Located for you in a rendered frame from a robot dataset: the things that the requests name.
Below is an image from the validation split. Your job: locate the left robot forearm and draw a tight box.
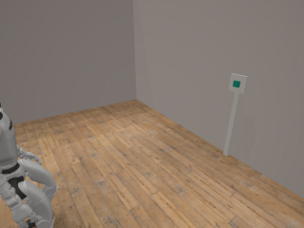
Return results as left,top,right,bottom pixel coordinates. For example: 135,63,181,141
16,144,27,158

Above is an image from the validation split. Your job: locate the left robot hand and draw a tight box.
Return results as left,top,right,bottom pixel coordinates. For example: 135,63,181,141
20,152,43,165

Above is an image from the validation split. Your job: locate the button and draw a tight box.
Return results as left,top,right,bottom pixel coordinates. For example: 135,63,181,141
233,80,240,87

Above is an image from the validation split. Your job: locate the panel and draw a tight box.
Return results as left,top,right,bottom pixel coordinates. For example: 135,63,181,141
223,73,249,157

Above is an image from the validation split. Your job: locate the robot torso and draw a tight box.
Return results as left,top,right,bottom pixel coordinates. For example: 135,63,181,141
0,111,26,183

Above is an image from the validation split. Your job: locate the robot left foot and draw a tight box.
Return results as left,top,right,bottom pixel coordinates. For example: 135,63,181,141
26,217,53,228

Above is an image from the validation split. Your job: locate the right robot hand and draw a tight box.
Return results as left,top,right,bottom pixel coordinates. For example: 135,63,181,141
11,203,40,228

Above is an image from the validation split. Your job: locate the right robot forearm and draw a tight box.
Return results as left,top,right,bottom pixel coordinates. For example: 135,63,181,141
0,175,23,210

